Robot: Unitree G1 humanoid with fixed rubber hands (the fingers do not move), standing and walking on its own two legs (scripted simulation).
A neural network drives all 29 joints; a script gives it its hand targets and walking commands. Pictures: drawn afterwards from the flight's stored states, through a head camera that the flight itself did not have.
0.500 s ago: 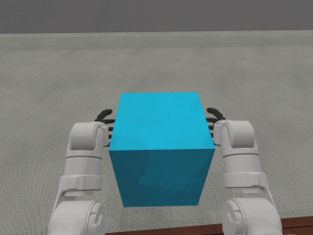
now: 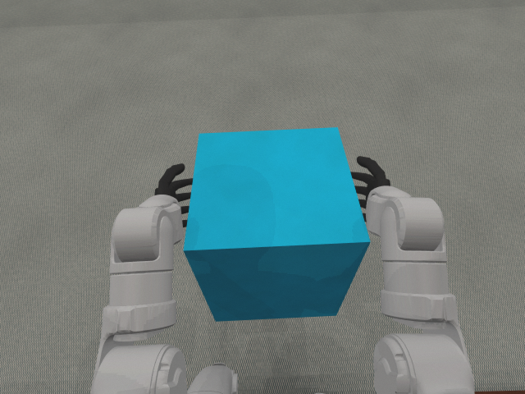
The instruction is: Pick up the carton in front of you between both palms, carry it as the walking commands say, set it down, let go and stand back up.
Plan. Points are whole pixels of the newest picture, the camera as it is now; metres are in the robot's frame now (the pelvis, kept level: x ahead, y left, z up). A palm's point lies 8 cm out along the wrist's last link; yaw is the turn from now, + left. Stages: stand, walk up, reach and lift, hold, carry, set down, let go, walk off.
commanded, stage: carry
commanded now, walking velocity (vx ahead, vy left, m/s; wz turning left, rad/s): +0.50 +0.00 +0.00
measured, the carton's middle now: (272, 231) +0.36 +0.01 +0.01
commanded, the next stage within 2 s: none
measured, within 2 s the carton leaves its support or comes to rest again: neither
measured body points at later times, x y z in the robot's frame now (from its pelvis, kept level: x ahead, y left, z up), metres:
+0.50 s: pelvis +0.33 +0.07 -0.11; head +0.34 +0.09 +0.34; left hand +0.70 +0.22 -0.02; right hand +0.69 -0.09 -0.01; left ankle +0.41 +0.12 -0.82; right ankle +0.14 -0.07 -0.67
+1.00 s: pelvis +0.64 +0.07 -0.10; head +0.68 +0.07 +0.35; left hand +1.00 +0.22 -0.01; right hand +1.01 -0.08 +0.00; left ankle +0.48 +0.14 -0.72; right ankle +0.74 +0.02 -0.82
